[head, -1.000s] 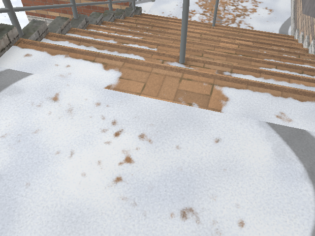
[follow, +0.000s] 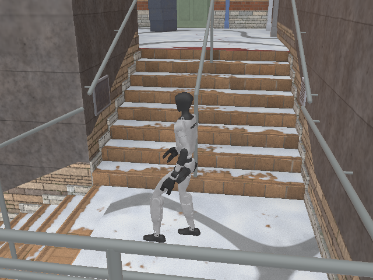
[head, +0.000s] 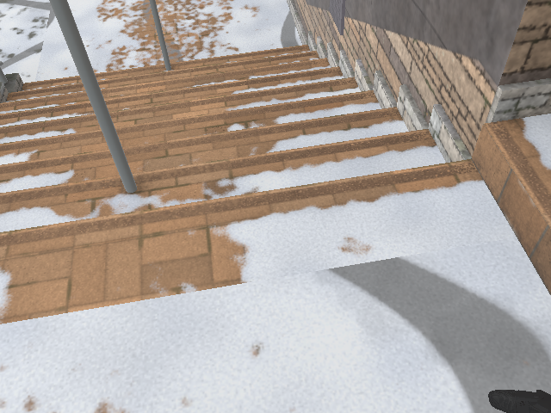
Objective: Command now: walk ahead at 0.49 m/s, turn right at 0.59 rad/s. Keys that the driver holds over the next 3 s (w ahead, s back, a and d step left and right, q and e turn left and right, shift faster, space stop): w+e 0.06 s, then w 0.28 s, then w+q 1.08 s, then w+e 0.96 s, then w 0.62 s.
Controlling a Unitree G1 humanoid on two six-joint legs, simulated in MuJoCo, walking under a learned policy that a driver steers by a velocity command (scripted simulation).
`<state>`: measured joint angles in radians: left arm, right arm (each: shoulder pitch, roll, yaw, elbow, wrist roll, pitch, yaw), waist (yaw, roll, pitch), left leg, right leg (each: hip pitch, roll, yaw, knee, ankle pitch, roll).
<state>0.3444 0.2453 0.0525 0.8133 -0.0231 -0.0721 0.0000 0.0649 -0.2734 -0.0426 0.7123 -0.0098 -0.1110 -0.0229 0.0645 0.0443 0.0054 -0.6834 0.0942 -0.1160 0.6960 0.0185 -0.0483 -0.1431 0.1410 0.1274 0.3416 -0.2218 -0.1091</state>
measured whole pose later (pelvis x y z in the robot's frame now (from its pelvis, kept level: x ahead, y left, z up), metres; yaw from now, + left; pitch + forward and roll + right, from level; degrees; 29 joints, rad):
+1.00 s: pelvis +0.49 -0.02 +0.00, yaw +10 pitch +1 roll -2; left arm 0.34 0.28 0.07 0.88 0.00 -0.10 0.00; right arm 0.18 -0.29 -0.07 0.67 0.02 -0.03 0.02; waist 0.08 0.05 0.00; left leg -0.72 0.11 -0.06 0.85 -0.01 0.01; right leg -0.02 0.01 -0.18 0.25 -0.25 -0.01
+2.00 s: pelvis +0.98 +0.15 +0.00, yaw +15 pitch +2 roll +0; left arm 0.35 0.26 0.05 0.74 0.01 -0.03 -0.01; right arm 0.17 -0.30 -0.05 0.66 -0.04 -0.07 -0.02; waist 0.05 0.03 0.02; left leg -0.65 0.08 -0.11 0.86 -0.11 -0.04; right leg -0.22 0.14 0.12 0.38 -0.18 -0.10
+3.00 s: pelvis +1.46 +0.29 -0.22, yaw -3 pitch +2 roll +1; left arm 0.05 0.24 0.05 0.67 -0.01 -0.09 -0.07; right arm 0.59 -0.18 -0.02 0.98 0.02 -0.05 -0.05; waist -0.14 -0.02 -0.03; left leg -0.04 -0.02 -0.06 0.72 -0.72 0.01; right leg -0.68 -0.08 0.09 0.58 0.43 -0.01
